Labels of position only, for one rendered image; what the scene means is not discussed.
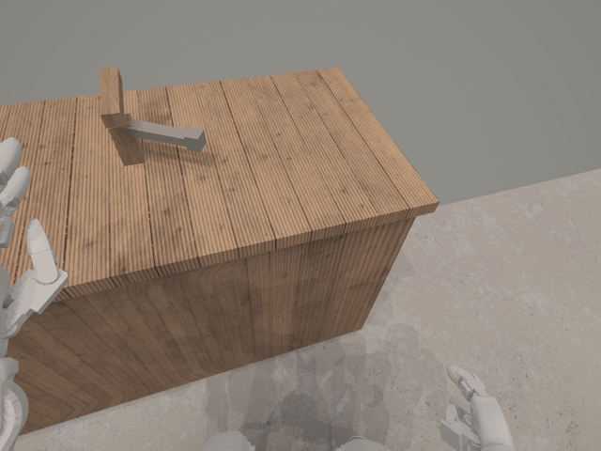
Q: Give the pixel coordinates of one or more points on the left robot thigh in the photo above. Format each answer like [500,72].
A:
[228,441]

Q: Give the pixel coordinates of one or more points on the counter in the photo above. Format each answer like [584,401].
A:
[182,265]

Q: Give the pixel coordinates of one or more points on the right robot shin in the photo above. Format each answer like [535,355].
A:
[354,437]

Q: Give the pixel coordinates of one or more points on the right robot hand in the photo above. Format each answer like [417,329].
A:
[481,424]

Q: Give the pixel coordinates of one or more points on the left robot hand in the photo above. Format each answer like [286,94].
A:
[35,290]

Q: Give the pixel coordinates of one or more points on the robot left forearm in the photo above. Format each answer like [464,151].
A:
[13,404]

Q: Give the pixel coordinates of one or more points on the tap lever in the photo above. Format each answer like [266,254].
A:
[193,139]

